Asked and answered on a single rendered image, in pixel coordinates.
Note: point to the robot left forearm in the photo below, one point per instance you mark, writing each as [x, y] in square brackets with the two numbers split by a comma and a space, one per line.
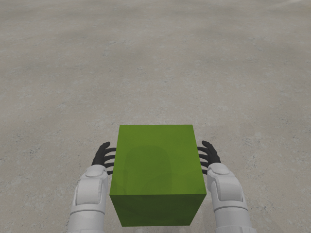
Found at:
[89, 201]

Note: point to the robot right hand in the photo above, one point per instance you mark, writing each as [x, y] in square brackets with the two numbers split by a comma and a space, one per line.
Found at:
[211, 156]

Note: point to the robot right forearm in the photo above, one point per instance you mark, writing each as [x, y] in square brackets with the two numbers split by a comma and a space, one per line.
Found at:
[229, 204]

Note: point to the robot left hand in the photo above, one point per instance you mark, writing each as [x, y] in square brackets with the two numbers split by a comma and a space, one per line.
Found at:
[100, 157]

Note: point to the carton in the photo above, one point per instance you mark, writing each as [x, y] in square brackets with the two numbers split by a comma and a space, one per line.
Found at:
[157, 177]

